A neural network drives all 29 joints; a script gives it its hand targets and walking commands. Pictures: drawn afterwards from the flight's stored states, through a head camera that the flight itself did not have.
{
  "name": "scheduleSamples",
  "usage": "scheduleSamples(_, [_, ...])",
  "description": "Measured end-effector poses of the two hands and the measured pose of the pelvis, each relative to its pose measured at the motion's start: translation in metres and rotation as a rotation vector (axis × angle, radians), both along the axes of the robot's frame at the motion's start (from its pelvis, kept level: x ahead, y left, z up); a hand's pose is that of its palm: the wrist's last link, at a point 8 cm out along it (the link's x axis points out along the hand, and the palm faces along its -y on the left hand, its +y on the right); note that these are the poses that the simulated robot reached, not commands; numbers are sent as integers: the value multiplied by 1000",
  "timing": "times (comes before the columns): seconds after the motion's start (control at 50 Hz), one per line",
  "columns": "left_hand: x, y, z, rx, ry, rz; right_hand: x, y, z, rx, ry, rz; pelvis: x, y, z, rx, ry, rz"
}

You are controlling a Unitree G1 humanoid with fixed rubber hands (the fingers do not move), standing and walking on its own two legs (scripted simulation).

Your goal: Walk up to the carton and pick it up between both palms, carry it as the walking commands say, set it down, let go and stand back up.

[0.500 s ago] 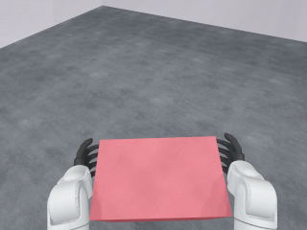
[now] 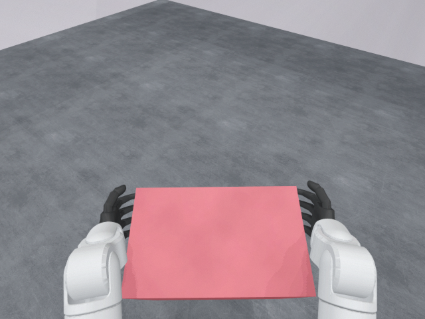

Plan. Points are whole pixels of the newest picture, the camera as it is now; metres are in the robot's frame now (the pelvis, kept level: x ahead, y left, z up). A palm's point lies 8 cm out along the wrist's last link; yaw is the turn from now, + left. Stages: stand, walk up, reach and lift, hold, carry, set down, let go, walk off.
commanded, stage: carry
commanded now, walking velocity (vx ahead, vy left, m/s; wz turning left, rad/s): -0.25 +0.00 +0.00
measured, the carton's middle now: (216, 250) +0.26 +0.01 +0.00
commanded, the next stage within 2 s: none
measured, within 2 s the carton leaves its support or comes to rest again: neither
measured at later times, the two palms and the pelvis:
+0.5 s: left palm out of the picture +0.06 +0.20 +0.07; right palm out of the picture +0.09 -0.14 +0.08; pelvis -0.18 +0.01 +0.01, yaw +3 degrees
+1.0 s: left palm out of the picture -0.08 +0.14 +0.10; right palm out of the picture -0.09 -0.21 +0.08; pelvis -0.35 -0.02 +0.01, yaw +0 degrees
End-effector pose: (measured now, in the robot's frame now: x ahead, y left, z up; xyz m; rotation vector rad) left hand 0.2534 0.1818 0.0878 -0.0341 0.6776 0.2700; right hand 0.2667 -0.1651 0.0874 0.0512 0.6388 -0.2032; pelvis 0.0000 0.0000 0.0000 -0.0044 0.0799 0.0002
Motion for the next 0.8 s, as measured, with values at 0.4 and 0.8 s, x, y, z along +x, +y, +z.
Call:
scheduleSamples(0.4, [-142, -3, -5, -4, 9, 8, -141, -2, -2, 5, 13, -15, -145, 2, -1, 37, -1, 30])
scheduleSamples(0.8, [-280, -35, -1, 27, 30, -13, -291, -33, -14, 3, 55, -43, -284, -19, 2, 9, -8, 0])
